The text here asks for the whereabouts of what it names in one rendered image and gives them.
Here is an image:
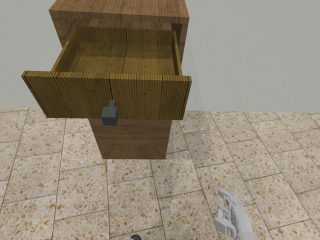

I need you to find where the handle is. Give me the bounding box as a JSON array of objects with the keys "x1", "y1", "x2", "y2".
[{"x1": 101, "y1": 99, "x2": 119, "y2": 126}]

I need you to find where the cabinet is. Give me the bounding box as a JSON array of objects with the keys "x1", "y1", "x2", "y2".
[{"x1": 49, "y1": 0, "x2": 190, "y2": 160}]

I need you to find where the drawer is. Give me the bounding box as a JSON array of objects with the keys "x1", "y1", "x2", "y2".
[{"x1": 21, "y1": 25, "x2": 192, "y2": 120}]

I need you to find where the right robot hand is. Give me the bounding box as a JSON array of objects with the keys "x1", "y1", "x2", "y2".
[{"x1": 215, "y1": 188, "x2": 254, "y2": 240}]

